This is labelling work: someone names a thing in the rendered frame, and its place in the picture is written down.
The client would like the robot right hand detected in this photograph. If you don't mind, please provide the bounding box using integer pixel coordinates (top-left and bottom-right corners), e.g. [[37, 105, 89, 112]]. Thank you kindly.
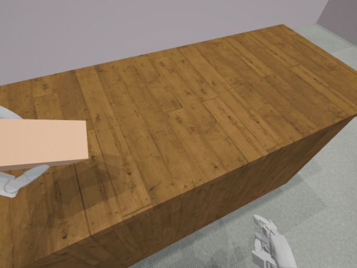
[[252, 214, 297, 268]]

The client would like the sponge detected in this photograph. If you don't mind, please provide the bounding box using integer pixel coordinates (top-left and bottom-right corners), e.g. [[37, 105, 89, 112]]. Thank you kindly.
[[0, 119, 88, 171]]

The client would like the robot left hand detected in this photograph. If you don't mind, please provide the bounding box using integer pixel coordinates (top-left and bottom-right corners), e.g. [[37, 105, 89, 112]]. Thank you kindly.
[[0, 106, 49, 198]]

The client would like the table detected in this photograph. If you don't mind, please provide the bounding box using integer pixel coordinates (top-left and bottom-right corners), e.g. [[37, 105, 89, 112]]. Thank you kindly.
[[0, 24, 357, 268]]

